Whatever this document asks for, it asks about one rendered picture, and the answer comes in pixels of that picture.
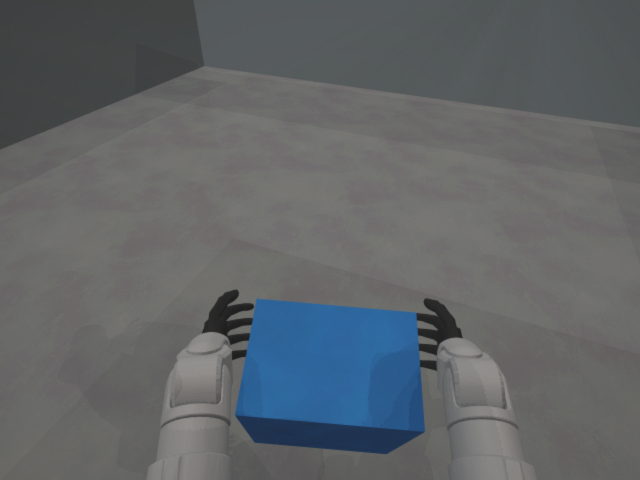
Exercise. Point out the left robot hand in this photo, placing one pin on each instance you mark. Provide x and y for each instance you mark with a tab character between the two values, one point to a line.
221	312

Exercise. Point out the left robot forearm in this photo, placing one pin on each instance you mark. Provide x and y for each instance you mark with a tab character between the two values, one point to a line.
196	415

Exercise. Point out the carton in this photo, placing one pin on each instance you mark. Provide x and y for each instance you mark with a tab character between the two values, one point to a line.
331	377

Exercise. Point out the right robot forearm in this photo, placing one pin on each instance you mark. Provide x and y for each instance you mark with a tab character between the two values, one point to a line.
480	418

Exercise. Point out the right robot hand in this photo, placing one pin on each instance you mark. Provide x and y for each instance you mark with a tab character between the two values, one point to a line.
444	322

